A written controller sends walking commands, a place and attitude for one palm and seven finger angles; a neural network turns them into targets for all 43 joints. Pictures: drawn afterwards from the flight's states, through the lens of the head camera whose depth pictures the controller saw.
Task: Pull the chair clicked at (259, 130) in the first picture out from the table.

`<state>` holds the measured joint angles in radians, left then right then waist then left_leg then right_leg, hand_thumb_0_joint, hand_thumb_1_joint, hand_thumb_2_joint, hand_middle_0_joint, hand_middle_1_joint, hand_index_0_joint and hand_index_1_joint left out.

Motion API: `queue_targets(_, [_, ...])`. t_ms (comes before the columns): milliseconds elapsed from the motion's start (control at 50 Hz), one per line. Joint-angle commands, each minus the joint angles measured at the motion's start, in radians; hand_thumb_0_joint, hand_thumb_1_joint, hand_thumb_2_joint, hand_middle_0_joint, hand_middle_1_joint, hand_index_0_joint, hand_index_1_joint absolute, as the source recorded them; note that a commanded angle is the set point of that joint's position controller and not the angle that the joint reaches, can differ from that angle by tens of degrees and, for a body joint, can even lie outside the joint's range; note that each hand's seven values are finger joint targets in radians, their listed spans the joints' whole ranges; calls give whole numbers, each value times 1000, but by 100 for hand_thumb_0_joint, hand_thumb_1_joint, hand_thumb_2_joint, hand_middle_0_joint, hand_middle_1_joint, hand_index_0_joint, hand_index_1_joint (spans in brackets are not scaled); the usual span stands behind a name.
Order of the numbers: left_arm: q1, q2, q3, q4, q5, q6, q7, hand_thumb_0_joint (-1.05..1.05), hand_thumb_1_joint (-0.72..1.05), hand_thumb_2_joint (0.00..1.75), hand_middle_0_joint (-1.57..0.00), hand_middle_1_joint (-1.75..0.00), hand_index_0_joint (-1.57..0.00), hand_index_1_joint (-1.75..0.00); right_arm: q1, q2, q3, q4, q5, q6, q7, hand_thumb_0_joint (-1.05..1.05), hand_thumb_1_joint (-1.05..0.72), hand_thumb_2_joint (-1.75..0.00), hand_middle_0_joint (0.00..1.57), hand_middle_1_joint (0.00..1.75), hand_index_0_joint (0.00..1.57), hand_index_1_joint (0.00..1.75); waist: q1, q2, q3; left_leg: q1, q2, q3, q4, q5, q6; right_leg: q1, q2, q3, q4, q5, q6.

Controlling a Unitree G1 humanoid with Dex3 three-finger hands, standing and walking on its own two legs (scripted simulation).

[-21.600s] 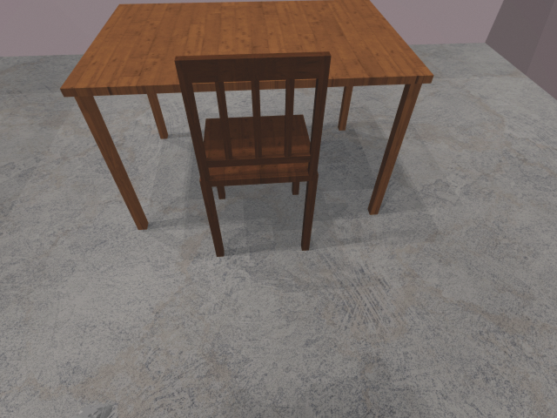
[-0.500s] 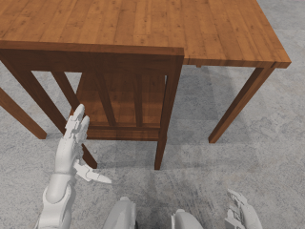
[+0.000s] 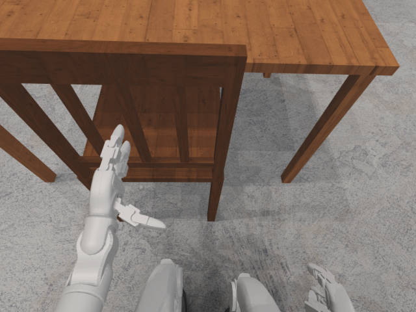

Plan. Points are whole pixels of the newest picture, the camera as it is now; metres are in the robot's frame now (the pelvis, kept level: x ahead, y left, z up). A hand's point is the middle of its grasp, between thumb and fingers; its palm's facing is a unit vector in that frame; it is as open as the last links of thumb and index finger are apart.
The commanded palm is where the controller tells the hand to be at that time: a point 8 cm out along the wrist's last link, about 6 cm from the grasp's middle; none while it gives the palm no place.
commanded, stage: aim the fingers beside a spindle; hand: left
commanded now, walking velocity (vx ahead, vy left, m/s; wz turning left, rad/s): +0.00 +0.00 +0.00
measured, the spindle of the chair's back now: (135, 128) +0.47 +0.16 +0.02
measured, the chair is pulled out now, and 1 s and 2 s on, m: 0.00 0.00 0.00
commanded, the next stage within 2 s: none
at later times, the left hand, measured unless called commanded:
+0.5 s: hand (136, 189) +0.33 +0.14 +0.03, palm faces +0.00 -1.00 -0.04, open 16.9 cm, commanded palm +0.30 +0.19 +0.02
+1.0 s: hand (140, 193) +0.32 +0.13 +0.03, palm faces +0.02 -1.00 -0.02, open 16.9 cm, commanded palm +0.31 +0.18 +0.03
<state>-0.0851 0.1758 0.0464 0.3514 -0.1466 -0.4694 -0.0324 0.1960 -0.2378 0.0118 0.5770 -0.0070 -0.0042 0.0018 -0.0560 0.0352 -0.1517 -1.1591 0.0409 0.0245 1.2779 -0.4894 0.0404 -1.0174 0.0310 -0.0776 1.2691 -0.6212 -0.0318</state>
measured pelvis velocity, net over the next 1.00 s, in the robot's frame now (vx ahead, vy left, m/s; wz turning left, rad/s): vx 0.00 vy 0.00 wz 0.00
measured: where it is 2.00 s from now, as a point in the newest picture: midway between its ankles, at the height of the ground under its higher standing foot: outside the picture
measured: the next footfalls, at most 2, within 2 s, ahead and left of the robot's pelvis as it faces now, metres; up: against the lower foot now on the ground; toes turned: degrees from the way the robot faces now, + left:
none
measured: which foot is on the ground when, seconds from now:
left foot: down 0.00-1.00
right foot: down 0.00-1.00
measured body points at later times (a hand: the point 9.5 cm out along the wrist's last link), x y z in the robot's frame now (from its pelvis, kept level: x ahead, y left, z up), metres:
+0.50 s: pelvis +0.00 +0.01 +0.00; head +0.10 +0.02 +0.44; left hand +0.32 +0.19 +0.03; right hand +0.16 -0.23 -0.10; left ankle +0.06 +0.10 -0.62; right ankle -0.01 -0.11 -0.62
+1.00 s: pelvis +0.00 +0.00 +0.00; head +0.11 +0.01 +0.44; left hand +0.32 +0.19 +0.03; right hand +0.14 -0.24 -0.11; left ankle +0.06 +0.10 -0.62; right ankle -0.01 -0.11 -0.62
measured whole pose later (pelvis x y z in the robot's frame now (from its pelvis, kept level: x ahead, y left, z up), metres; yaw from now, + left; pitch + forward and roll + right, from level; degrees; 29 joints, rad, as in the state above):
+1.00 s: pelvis +0.00 +0.00 +0.00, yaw +0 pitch +21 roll -3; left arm -0.02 0.17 0.02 0.30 -0.13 -0.47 0.02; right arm 0.21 -0.24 0.01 0.55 -0.01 0.03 0.01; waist -0.05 0.04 -0.15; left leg -1.14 0.04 0.03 1.26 -0.49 0.04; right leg -1.00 0.03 -0.07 1.25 -0.62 -0.03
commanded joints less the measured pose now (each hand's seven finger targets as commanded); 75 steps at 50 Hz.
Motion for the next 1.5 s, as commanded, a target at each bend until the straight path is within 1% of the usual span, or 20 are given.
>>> queue_targets(0, [-95, 120, 84, -215, -11, -72, 15, 0, -50, 30, -6, -8, -6, -8, 11, -138, -58, -134, 3, -31, -3, 0, -90, -90, 20, 30, 20, 30, 18, 4, -418, 423, -10, -72, -165, 304, -12, 144, -9, 53, -208, 369, 8])
queue_targets(100, [-108, 30, -8, -87, -17, -39, -36, 0, -50, 30, -6, -8, -6, -8, 13, -147, -58, -128, 15, -23, -3, 0, -90, -90, 20, 30, 20, 30, -28, -65, -271, 325, -12, -69, -161, 180, -7, 83, -11, 54, -238, 277, 13])
queue_targets(260, [-195, 85, -1, -355, -6, -133, 9, 0, -50, 30, -6, -8, -6, -8, 15, -142, -69, -131, 2, -47, -11, 0, -90, -90, 20, 30, 20, 30, -4, 74, -433, 534, 3, -108, -165, 327, -17, 49, -14, 33, -198, 315, 1])
queue_targets(380, [-48, 82, 39, -150, 39, -73, 50, 0, -50, 30, -6, -8, -6, -8, 12, -143, -63, -127, -3, -15, 8, 0, -90, -90, 20, 30, 20, 30, 12, 13, -340, 433, -3, -102, -178, 275, -21, 45, -7, 24, -191, 293, 0])
queue_targets(460, [-49, 28, -6, -99, 13, -22, 7, 0, -50, 30, -6, -8, -6, -8, 0, -147, -62, -157, 11, 7, 9, 0, -90, -90, 20, 30, 20, 30, 1, -50, -304, 380, -10, -87, -180, 207, -16, 64, -9, 30, -218, 270, 3])
queue_targets(600, [-204, 61, -35, -402, 11, -133, 38, 0, -50, 30, -6, -8, -6, -8, -1, -137, -64, -155, 0, -25, -8, 0, -90, -90, 20, 30, 20, 30, -3, 68, -446, 548, 5, -123, -171, 303, -20, 35, -11, 32, -196, 282, -1])
queue_targets(700, [-160, 42, -32, -150, 58, -82, 66, 0, -50, 30, -6, -8, -6, -8, 3, -139, -55, -117, -4, -13, 2, 0, -90, -90, 20, 30, 20, 30, -28, -19, -293, 404, -3, -118, -169, 173, -16, -12, -7, 23, -201, 205, 5])
queue_targets(760, [-128, 25, -25, -23, 55, -23, 40, 0, -50, 30, -6, -8, -6, -8, -3, -147, -53, -136, 7, 8, 6, 0, -90, -90, 20, 30, 20, 30, -12, -56, -256, 332, -17, -96, -176, 99, -14, 8, -9, 30, -219, 165, 2])
queue_targets(840, [-172, 68, 24, -164, 12, -38, 25, 0, -50, 30, -6, -8, -6, -8, -9, -144, -58, -168, 9, 13, 1, 0, -90, -90, 20, 30, 20, 30, 24, 5, -392, 405, -16, -84, -172, 197, -16, 76, -12, 44, -211, 247, -3])
queue_targets(920, [-201, 113, 35, -414, -2, -123, 55, 0, -50, 30, -6, -8, -6, -8, 1, -132, -59, -163, 1, -9, -2, 0, -90, -90, 20, 30, 20, 30, 22, 75, -506, 538, -4, -97, -168, 337, -19, 101, -9, 45, -199, 336, -2])
queue_targets(960, [-153, 94, 14, -382, 8, -133, 63, 0, -50, 30, -6, -8, -6, -8, 2, -129, -58, -148, -1, -17, 0, 0, -90, -90, 20, 30, 20, 30, 3, 48, -458, 512, -2, -94, -163, 331, -15, 96, -7, 47, -206, 343, 3])
queue_targets(1040, [-112, 31, -37, -97, 27, -69, 26, 0, -50, 30, -6, -8, -6, -8, 10, -143, -55, -113, 4, -9, 0, 0, -90, -90, 20, 30, 20, 30, -47, -73, -237, 324, -10, -86, -157, 145, -7, 38, -6, 49, -241, 222, 12])
queue_targets(1080, [-89, 8, -46, -6, 20, -33, -9, 0, -50, 30, -6, -8, -6, -8, 11, -149, -55, -118, 14, -7, -1, 0, -90, -90, 20, 30, 20, 30, -36, -99, -204, 275, -18, -77, -156, 103, -6, 42, -10, 56, -251, 190, 9])
queue_targets(1140, [-157, 23, -31, -54, -4, -22, -34, 0, -50, 30, -6, -8, -6, -8, 2, -155, -60, -142, 21, -5, -6, 0, -90, -90, 20, 30, 20, 30, -19, -69, -269, 307, -21, -72, -157, 115, -4, 59, -16, 60, -249, 197, 6])
queue_targets(1220, [-211, 151, 74, -391, -13, -116, 23, 0, -50, 30, -6, -8, -6, -8, 5, -137, -65, -161, 3, -24, -10, 0, -90, -90, 20, 30, 20, 30, 38, 93, -518, 512, -13, -80, -156, 345, -14, 131, -15, 57, -197, 371, -3])
queue_targets(1260, [-180, 184, 110, -454, -6, -154, 63, 0, -50, 30, -6, -8, -6, -8, 8, -126, -61, -148, -3, -31, -6, 0, -90, -90, 20, 30, 20, 30, 42, 109, -540, 551, -9, -81, -154, 407, -18, 141, -12, 57, -188, 412, -3])
queue_targets(1280, [-140, 201, 127, -428, 4, -154, 79, 0, -50, 30, -6, -8, -6, -8, 15, -128, -61, -138, -7, -31, -5, 0, -90, -90, 20, 30, 20, 30, 38, 84, -524, 535, -7, -85, -151, 420, -17, 141, -7, 54, -183, 424, -2])
queue_targets(1360, [-58, 35, -19, -140, 28, -77, 33, 0, -50, 30, -6, -8, -6, -8, 7, -134, -56, -117, 1, -15, 10, 0, -90, -90, 20, 30, 20, 30, -31, -21, -291, 378, -8, -79, -153, 250, -12, 64, -5, 43, -214, 325, 11])
queue_targets(1400, [-15, -24, -69, -11, 16, -18, -21, 0, -50, 30, -6, -8, -6, -8, 14, -145, -57, -125, 15, -8, 10, 0, -90, -90, 20, 30, 20, 30, -41, -102, -216, 303, -14, -72, -156, 177, -8, 61, -7, 47, -238, 287, 12])
queue_targets(1480, [-74, -11, -67, -81, -30, 4, -79, 0, -50, 30, -6, -8, -6, -8, 4, -155, -64, -165, 30, -10, -6, 0, -90, -90, 20, 30, 20, 30, -26, -119, -265, 295, -21, -66, -149, 155, 0, 104, -19, 67, -258, 269, 13])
